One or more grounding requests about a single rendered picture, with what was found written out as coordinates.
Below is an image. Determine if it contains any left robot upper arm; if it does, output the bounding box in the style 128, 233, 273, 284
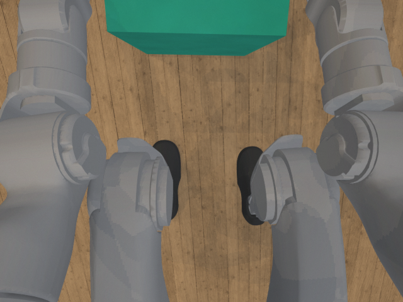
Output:
0, 110, 106, 302

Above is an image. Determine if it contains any right robot foot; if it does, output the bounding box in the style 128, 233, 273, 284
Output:
237, 146, 264, 225

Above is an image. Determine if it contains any carton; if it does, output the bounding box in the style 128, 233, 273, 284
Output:
105, 0, 290, 56

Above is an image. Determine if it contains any right robot thigh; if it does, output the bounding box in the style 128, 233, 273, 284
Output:
253, 147, 348, 302

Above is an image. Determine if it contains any robot left forearm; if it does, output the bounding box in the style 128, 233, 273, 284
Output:
0, 0, 92, 122

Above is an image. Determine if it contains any robot right forearm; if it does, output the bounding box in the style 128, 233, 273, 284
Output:
305, 0, 403, 116

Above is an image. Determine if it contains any right robot upper arm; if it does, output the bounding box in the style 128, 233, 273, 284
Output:
316, 110, 403, 297

